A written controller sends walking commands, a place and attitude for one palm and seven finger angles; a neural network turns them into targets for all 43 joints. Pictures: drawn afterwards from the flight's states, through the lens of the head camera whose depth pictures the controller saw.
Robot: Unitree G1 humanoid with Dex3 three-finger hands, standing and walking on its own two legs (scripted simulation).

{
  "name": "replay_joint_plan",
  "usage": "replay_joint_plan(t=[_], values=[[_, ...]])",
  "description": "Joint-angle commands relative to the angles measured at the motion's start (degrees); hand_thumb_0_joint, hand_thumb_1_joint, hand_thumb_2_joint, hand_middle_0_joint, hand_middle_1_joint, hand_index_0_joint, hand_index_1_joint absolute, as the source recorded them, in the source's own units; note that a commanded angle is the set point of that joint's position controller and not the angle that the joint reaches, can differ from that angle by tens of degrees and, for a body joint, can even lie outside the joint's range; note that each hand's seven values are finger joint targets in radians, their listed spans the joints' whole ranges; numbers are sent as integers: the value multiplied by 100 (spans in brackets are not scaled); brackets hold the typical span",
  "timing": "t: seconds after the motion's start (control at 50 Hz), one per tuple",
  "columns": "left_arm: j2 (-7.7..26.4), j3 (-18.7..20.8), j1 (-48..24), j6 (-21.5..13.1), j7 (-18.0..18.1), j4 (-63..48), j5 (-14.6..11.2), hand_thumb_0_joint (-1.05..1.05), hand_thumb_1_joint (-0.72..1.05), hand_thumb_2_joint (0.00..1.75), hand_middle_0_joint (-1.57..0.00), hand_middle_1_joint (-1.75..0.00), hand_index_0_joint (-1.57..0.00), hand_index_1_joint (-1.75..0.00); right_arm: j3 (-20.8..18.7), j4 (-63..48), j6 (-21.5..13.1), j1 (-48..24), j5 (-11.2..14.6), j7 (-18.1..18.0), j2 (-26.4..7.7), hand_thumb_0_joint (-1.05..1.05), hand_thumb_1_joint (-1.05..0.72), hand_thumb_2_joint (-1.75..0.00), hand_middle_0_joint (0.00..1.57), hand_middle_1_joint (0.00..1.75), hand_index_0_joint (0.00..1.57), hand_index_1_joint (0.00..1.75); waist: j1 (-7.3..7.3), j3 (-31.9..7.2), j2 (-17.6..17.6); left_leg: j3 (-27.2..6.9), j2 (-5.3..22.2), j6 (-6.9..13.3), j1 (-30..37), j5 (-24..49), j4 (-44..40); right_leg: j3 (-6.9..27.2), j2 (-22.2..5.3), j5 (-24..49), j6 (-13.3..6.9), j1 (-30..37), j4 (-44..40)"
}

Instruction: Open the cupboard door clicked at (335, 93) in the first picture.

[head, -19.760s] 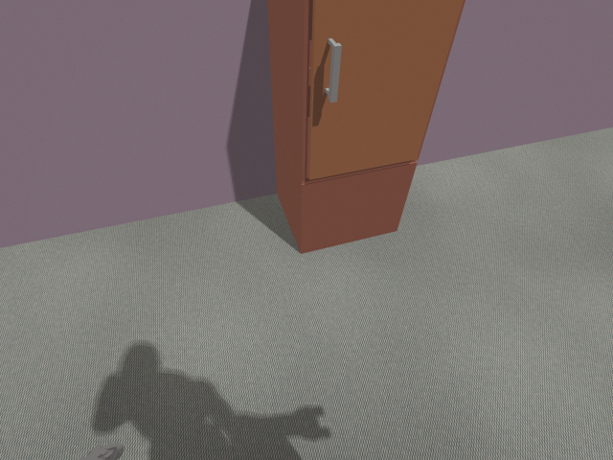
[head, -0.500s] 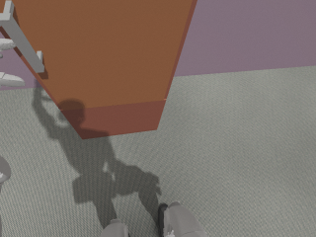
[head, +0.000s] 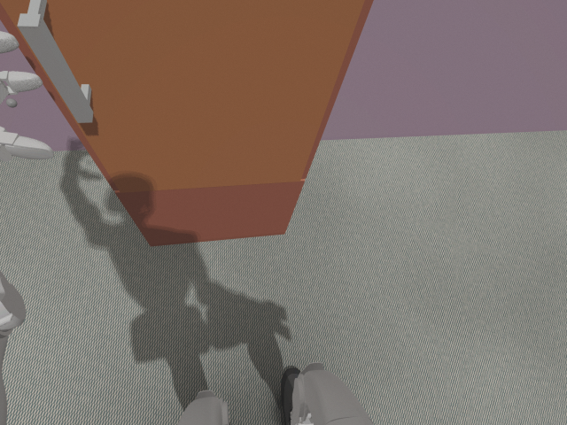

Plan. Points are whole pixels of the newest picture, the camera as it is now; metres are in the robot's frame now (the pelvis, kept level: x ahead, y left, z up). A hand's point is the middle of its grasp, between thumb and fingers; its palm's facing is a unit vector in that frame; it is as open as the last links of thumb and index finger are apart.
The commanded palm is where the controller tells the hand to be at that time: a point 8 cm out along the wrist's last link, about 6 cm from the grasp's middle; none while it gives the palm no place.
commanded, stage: move the hooked fingers beside the handle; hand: left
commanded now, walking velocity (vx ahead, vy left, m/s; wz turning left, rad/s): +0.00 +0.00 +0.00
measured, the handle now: (63, 64) +0.56 +0.24 +0.09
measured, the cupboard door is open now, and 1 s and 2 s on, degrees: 0 0 0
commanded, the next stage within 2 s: slide the fingers in behind the handle in 0.18 s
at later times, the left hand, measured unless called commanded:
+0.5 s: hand (9, 104) +0.50 +0.29 +0.09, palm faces +0.03 -1.00 +0.01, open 14.0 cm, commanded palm +0.48 +0.32 +0.09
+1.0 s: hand (56, 104) +0.50 +0.24 +0.10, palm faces +0.06 -1.00 -0.01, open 14.0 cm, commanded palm +0.48 +0.28 +0.09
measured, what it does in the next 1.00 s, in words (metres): stands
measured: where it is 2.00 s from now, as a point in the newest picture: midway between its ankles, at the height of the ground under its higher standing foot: outside the picture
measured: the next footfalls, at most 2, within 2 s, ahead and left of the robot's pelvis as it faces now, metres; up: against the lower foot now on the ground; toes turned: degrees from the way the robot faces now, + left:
none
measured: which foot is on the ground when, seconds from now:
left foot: down 0.00-1.00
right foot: down 0.00-1.00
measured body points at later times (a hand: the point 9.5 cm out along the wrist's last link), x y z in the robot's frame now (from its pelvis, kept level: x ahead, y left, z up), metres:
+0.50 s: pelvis +0.00 +0.01 +0.00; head +0.15 +0.04 +0.42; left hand +0.49 +0.35 +0.09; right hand -0.02 -0.27 -0.09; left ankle -0.05 +0.09 -0.68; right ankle +0.05 -0.13 -0.68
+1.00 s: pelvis +0.00 +0.00 +0.00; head +0.13 +0.02 +0.43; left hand +0.49 +0.29 +0.10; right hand +0.01 -0.27 -0.11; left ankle -0.05 +0.09 -0.68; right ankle +0.05 -0.13 -0.68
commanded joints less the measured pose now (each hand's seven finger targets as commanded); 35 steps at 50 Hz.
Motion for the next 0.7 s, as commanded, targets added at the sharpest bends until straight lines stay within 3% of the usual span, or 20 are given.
replay_joint_plan(t=[0.0,0.02,0.04,0.06,0.1,0.14,0.22,0.26,0.3,0.32,0.38,0.44,0.48,0.54,0.58,0.6,0.64,0.68], values=[[1843,188,-2308,-436,80,-1358,-116,0,-50,30,-30,-120,-30,-120,-396,-146,-25,1206,-30,-47,-1095,0,-90,-90,20,30,20,30,6,-2822,1372,-368,-21,-266,1470,3783,-632,341,235,1900,-144,1952,-34],[1836,220,-2220,-449,85,-1318,-130,0,-50,30,-30,-120,-30,-120,-401,-171,-25,1220,-35,-48,-1106,0,-90,-90,20,30,20,30,16,-2820,1241,-408,-12,-263,1479,3865,-631,322,246,1907,-159,1950,-17],[1905,257,-2202,-417,87,-1250,-113,0,-50,30,-30,-120,-30,-120,-397,-164,-28,1202,-29,-47,-1112,0,-90,-90,20,30,20,30,26,-2805,1332,-372,-14,-256,1409,3796,-625,344,240,1918,-146,1963,-18],[1946,254,-2241,-379,97,-1169,-90,0,-50,30,-30,-120,-30,-120,-392,-152,-20,1216,-23,-53,-1120,0,-90,-90,20,30,20,30,-28,-2717,1058,-364,-20,-211,1235,3591,-627,339,242,1892,-129,2007,-24],[1965,226,-2265,-319,90,-1040,-63,0,-50,30,-30,-120,-30,-120,-360,-180,-16,1186,-12,-55,-1116,0,-90,-90,20,30,20,30,-20,-2530,1030,-332,-58,-169,975,3175,-681,358,232,1746,-132,2078,-53],[2038,289,-2252,-353,94,-1152,-46,0,-50,30,-30,-120,-30,-120,-370,-186,-31,1223,-26,-62,-1120,0,-90,-90,20,30,20,30,26,-2750,1272,-348,-54,-199,1159,3360,-685,356,226,1770,-145,2042,-23],[2203,399,-2270,-395,79,-1086,-56,0,-50,30,-30,-120,-30,-120,-362,-186,-68,1243,-33,-69,-1139,0,-90,-90,20,30,20,30,-13,-2704,1042,-328,-61,-155,931,3195,-655,380,241,1813,-155,2157,-12],[2321,469,-2284,-415,36,-1152,-53,0,-50,30,-30,-120,-30,-120,-381,-161,-79,1263,-36,-74,-1150,0,-90,-90,20,30,20,30,10,-2835,1135,-327,-51,-168,998,3306,-627,395,233,1891,-141,2193,-2],[2142,401,-2125,-419,-37,-1234,-110,0,-50,30,-30,-120,-30,-120,-388,-162,-64,1307,-37,-45,-1141,0,-90,-90,20,30,20,30,52,-2994,1245,-353,-29,-213,1219,3620,-621,359,248,1970,-154,2154,19],[1943,282,-2116,-448,-93,-1325,-146,0,-50,30,-30,-120,-30,-120,-394,-176,-52,1315,-40,-38,-1132,0,-90,-90,20,30,20,30,22,-3064,1518,-365,-12,-255,1467,3922,-584,342,253,1975,-168,1937,32],[1781,198,-2059,-380,-142,-1292,-220,0,-50,30,-30,-120,-30,-120,-405,-125,-1,1323,-33,-12,-1132,0,-90,-90,20,30,20,30,-2,-2836,1304,-411,16,-268,1496,3904,-604,290,277,1866,-141,1830,-22],[1566,134,-2020,-377,-132,-1511,-313,0,-50,30,-30,-120,-30,-120,-440,-120,24,1310,-38,12,-1122,0,-90,-90,20,30,20,30,30,-2956,1480,-455,36,-331,1824,4239,-605,252,290,1862,-152,1680,-46],[1433,79,-1987,-361,-50,-1595,-328,0,-50,30,-30,-120,-30,-120,-452,-121,43,1303,-41,21,-1103,0,-90,-90,20,30,20,30,0,-2847,1255,-450,41,-305,1757,4161,-617,242,291,1859,-134,1705,-65],[1316,24,-2076,-369,126,-1654,-292,0,-50,30,-30,-120,-30,-120,-451,-105,48,1254,-47,41,-1074,0,-90,-90,20,30,20,30,30,-2647,1538,-446,31,-346,1806,4116,-657,229,281,1727,-154,1549,-78],[1249,-6,-1996,-382,286,-1703,-226,0,-50,30,-30,-120,-30,-120,-456,-133,56,1241,-48,53,-1045,0,-90,-90,20,30,20,30,64,-2644,1399,-466,24,-357,1788,4083,-696,216,280,1679,-152,1611,-76],[1088,-126,-2018,-391,352,-1746,-220,0,-50,30,-30,-120,-30,-120,-459,-132,47,1220,-40,60,-1027,0,-90,-90,20,30,20,30,29,-2566,1430,-459,25,-366,1817,4041,-719,209,275,1623,-143,1547,-96],[1040,-139,-2160,-479,475,-1956,-181,0,-50,30,-30,-120,-30,-120,-473,-117,26,1223,-64,68,-1014,0,-90,-90,20,30,20,30,64,-2765,1611,-529,53,-440,2091,4370,-708,191,270,1659,-154,1498,-56],[812,-234,-2083,-499,562,-1905,-200,0,-50,30,-30,-120,-30,-120,-485,-93,15,1201,-61,86,-988,0,-90,-90,20,30,20,30,37,-2716,1462,-499,51,-422,2081,4317,-687,201,272,1674,-139,1510,-82]])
